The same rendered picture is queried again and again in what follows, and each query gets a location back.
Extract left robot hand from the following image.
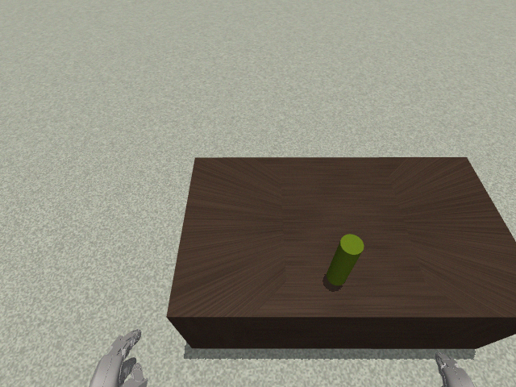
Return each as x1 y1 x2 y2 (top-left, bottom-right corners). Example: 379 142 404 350
89 329 148 387

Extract right robot hand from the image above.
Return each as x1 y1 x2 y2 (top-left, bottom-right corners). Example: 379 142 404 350
435 352 475 387

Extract can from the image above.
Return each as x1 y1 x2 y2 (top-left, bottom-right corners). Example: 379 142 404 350
327 234 364 285

